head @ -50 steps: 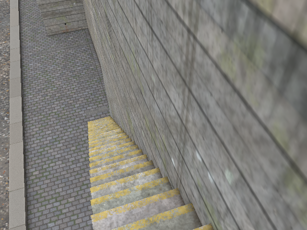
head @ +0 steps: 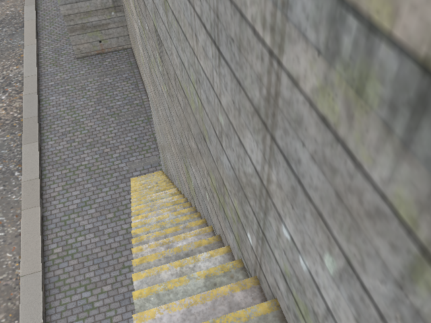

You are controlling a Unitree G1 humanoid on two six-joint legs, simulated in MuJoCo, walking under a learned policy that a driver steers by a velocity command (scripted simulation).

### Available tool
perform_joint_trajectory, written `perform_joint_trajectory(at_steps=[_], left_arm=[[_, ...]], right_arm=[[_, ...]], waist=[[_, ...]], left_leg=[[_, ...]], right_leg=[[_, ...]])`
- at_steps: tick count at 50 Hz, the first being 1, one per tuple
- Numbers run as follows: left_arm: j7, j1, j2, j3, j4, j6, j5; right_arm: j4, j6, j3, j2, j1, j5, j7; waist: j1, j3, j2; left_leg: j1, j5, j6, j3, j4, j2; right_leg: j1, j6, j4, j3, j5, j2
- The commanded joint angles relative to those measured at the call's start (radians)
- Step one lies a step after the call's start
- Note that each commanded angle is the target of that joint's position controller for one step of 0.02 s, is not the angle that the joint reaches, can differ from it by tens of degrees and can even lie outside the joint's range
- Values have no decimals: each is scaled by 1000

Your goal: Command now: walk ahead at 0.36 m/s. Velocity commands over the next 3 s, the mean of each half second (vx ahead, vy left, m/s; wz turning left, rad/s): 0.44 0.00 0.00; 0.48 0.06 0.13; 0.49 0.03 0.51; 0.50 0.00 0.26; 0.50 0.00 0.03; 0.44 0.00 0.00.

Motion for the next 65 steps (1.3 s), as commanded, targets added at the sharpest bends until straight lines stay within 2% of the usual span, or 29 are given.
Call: perform_joint_trajectory(at_steps=[1,7,13,18,21,23,25,28,31,34,35,37,38,39,40,41,42,43,44,45,47,48,50,52,55,59,62,64,65], left_arm=[[-2,-72,87,20,-97,-29,1],[-3,-24,127,32,-149,-40,4],[13,73,133,52,-212,-27,0],[31,45,104,46,-293,-19,-8],[43,-83,88,26,-370,-20,-9],[41,-196,42,-3,-453,-16,-14],[34,-207,62,4,-472,-39,-49],[18,-44,93,11,-420,-9,-30],[6,-212,65,-11,-425,-20,-6],[-30,-88,44,-16,-345,-12,6],[-13,5,76,7,-305,4,4],[6,492,221,97,-115,36,-64],[7,694,262,113,-42,40,-24],[-2,795,247,101,-18,1,52],[-14,755,201,53,1,-28,61],[-19,624,116,5,17,-30,16],[-19,559,152,9,-2,-18,-27],[-10,487,264,45,15,-16,-53],[17,404,211,31,-18,-17,-11],[51,366,219,43,26,-40,-2],[96,358,89,-1,19,-61,2],[117,294,83,-11,-5,-64,31],[138,309,120,-1,-14,-51,38],[122,432,171,27,30,-56,64],[150,389,101,26,3,-52,28],[205,451,138,65,-2,-51,21],[163,432,54,44,3,-58,-11],[159,394,118,70,16,-31,-35],[154,378,131,80,19,-24,-23]], right_arm=[[-77,-27,-26,-109,-19,5,1],[-104,-42,-25,-106,36,-7,5],[-88,-73,-42,-105,60,12,12],[-43,-104,-57,-106,97,0,34],[-54,-126,-65,-180,157,-7,62],[-104,-141,-64,-261,114,-1,81],[-117,-158,-82,-284,47,26,66],[-120,-121,-81,-293,-37,15,51],[-80,-97,-50,-144,191,35,10],[-89,-78,-75,-195,95,18,-6],[-37,-60,-90,-190,91,14,-3],[8,-46,-97,-184,-4,-24,27],[13,-52,-105,-143,-46,4,38],[22,-38,-98,-72,-78,40,25],[20,-25,-97,13,-24,39,3],[53,-6,-93,126,278,34,-6],[56,-8,-88,130,392,29,2],[-5,-9,-73,137,348,51,12],[-36,24,-90,36,180,48,13],[-119,46,-74,52,60,49,3],[-184,85,-80,-37,-31,13,-5],[-224,85,-83,-45,-40,12,2],[-245,78,-83,-12,-59,0,2],[-196,75,-84,22,14,34,22],[-242,73,-106,-18,-85,-29,23],[-266,47,-98,8,-140,-18,68],[-245,37,-101,-5,-202,3,71],[-233,22,-97,3,-213,22,89],[-244,20,-97,-10,-239,40,94]], waist=[[7,42,36],[-11,-33,-29],[-4,-71,-79],[-28,-47,-79],[-83,-78,44],[-78,-24,191],[-52,33,91],[48,7,72],[-111,173,114],[-30,116,19],[-9,73,98],[221,-135,236],[322,-180,202],[390,-68,-8],[313,6,-286],[58,36,-599],[-13,12,-686],[-64,-3,-586],[-22,38,-200],[-25,101,-270],[9,192,-116],[-8,181,-143],[13,196,-194],[21,222,-144],[20,189,-214],[61,175,-142],[132,179,-126],[170,205,-202],[189,223,-191]], left_leg=[[-125,10,130,-71,-62,31],[-117,180,120,-37,146,-5],[-264,157,78,59,415,-48],[-208,204,101,80,449,-55],[-29,413,228,-207,251,60],[133,761,386,-621,148,290],[158,612,378,-677,253,341],[-126,401,273,-459,217,226],[25,-174,186,-381,344,155],[-516,-402,107,-168,321,70],[-481,-314,82,-97,392,31],[-379,-256,6,-62,718,23],[-396,-180,-60,0,1012,-48],[-551,-488,-103,-42,1497,-212],[-752,-627,-94,-102,1753,-231],[-806,-559,-48,-97,1783,-204],[-838,-492,-36,-60,1827,-160],[-899,-330,-20,-63,1848,-98],[-863,-52,13,-112,1785,-71],[-983,59,46,-196,1746,-38],[-991,193,30,-234,1502,-24],[-875,288,-20,-215,1340,-20],[-830,293,-83,-154,1253,-34],[-762,247,-72,-185,1218,-43],[-793,615,-89,-152,871,-21],[-674,886,-103,-127,555,9],[-546,871,-110,-6,280,22],[-382,716,-80,60,152,38],[-366,632,-61,75,133,46]], right_leg=[[-16,-39,-1,-5,133,-10],[-8,-70,100,39,463,-34],[-61,-162,111,197,339,-154],[-251,-89,260,77,313,-108],[-432,5,586,1,358,-18],[-767,46,732,144,-448,33],[-897,93,727,309,-346,-65],[-572,75,593,113,-118,-46],[-930,67,425,155,289,-134],[-207,31,60,68,825,-63],[-48,50,6,78,771,-46],[284,86,40,94,767,-129],[413,94,23,71,677,-147],[435,109,-47,163,554,-178],[411,151,101,105,882,-188],[319,194,123,132,1061,-169],[257,132,31,238,877,-236],[153,-40,-151,571,372,-424],[16,-7,-303,665,-50,-423],[-72,-46,-250,787,-60,-525],[-190,-43,-152,534,-27,-484],[-301,-49,-174,449,-98,-427],[-312,-60,-190,357,-52,-395],[-296,-45,-153,280,58,-392],[-153,16,-62,155,65,-300],[-118,-23,85,46,1,-319],[-205,-69,184,-37,-282,-297],[-266,-70,229,-49,-317,-290],[-269,-82,246,-28,-321,-323]])
Next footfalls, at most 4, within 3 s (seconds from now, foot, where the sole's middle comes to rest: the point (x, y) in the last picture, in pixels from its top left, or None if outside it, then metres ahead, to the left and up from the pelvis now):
0.80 right None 0.28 -0.24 -0.97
1.42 left None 0.42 0.16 -1.18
2.00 right None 0.74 -0.08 -1.38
2.38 left None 0.70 0.24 -1.38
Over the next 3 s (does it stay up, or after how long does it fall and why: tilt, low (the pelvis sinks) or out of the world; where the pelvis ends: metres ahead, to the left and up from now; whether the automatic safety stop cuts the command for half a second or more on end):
stays up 0.98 0.13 -0.90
